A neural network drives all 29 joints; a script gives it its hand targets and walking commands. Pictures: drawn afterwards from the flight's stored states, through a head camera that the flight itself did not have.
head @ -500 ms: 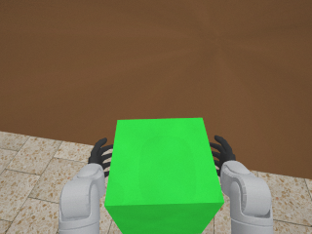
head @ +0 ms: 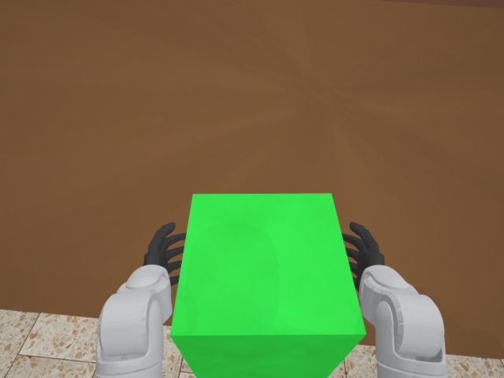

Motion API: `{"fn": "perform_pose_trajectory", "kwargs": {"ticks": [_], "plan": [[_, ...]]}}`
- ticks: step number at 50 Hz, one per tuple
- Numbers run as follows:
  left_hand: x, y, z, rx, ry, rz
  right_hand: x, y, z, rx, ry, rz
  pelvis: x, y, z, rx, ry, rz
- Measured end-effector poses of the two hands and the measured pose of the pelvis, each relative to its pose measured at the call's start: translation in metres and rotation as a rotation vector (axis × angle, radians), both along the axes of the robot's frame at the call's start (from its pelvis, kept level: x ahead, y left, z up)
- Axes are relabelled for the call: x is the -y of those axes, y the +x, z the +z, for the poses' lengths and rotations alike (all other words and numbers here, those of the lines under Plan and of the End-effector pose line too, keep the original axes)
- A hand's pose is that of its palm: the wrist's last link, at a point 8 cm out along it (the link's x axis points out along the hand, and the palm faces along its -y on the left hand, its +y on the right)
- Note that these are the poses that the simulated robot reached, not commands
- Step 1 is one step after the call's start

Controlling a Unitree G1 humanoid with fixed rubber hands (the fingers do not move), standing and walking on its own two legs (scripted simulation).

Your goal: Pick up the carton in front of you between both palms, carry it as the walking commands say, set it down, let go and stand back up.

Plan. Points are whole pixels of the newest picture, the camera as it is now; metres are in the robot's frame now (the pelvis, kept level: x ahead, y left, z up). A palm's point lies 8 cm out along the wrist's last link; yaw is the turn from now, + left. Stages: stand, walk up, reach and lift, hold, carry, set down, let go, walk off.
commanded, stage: carry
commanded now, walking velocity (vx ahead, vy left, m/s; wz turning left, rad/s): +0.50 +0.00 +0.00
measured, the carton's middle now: (262, 292) +0.27 -0.01 +0.00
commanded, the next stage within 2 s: none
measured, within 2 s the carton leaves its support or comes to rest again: neither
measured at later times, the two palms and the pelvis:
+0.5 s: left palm (199, 80) +0.68 +0.12 +0.14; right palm (334, 80) +0.70 -0.18 +0.14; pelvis +0.32 -0.05 -0.01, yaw +2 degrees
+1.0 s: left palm (212, 21) +1.04 +0.11 +0.14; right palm (312, 25) +1.03 -0.19 +0.14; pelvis +0.65 -0.02 +0.01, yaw +1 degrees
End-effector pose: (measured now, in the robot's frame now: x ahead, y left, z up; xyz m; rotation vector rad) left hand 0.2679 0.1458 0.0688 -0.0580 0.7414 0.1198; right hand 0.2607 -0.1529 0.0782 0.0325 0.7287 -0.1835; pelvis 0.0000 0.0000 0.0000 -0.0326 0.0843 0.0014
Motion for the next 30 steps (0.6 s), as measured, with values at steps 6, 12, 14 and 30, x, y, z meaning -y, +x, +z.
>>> {"fn": "perform_pose_trajectory", "kwargs": {"ticks": [6,12,14,30], "plan": [[0.005,0.085,0.023,0.106,0.003,0.049,0.005,0.097,0.019,0.107,0.019,0.038,0.015,0.087,-0.008,0.011,0.016,0.011],[0.023,0.198,0.042,0.219,0.048,0.077,0.023,0.219,0.027,0.219,0.046,0.076,0.038,0.178,-0.038,0.039,0.020,0.039],[0.027,0.232,0.045,0.183,0.071,0.078,0.026,0.258,0.028,0.184,0.033,0.103,0.044,0.198,-0.036,0.035,0.024,0.042],[0.024,0.499,0.081,0.096,0.079,0.041,0.024,0.522,0.069,0.098,0.014,0.096,0.040,0.389,-0.015,-0.022,0.039,0.006]]}}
